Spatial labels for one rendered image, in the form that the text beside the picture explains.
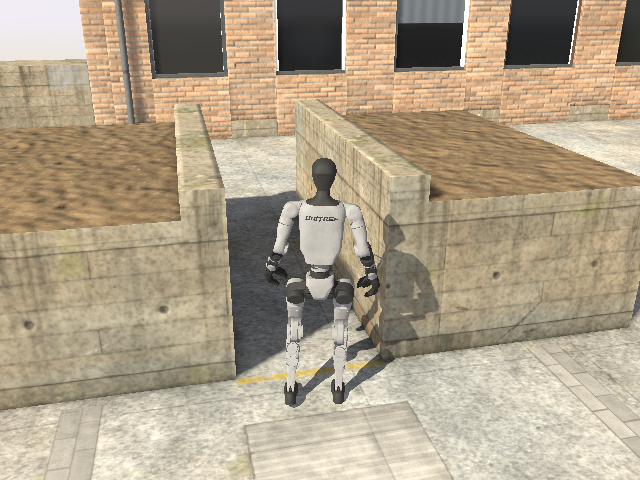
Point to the robot torso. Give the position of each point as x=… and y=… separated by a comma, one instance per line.
x=321, y=234

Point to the robot left upper arm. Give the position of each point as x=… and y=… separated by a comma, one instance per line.
x=290, y=210

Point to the right robot hand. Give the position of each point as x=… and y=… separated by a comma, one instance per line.
x=365, y=282

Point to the right robot shin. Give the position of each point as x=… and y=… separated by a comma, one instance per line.
x=339, y=359

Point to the left robot forearm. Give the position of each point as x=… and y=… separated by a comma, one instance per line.
x=273, y=259

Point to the right robot forearm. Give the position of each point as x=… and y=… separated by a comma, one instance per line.
x=369, y=265

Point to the robot right upper arm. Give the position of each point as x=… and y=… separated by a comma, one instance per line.
x=353, y=213

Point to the left robot hand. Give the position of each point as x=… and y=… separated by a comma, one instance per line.
x=268, y=274

